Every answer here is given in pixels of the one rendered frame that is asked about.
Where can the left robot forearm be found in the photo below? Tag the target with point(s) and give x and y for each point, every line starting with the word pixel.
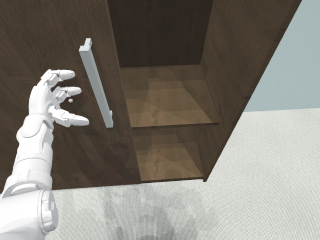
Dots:
pixel 33 162

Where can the handle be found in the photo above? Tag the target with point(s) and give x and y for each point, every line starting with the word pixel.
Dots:
pixel 94 78

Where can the robot left upper arm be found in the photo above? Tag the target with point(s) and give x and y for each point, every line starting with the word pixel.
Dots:
pixel 28 216

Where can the robot left hand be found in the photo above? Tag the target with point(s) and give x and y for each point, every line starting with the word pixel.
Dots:
pixel 41 99

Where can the wardrobe door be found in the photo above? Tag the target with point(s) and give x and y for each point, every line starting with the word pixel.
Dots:
pixel 41 35

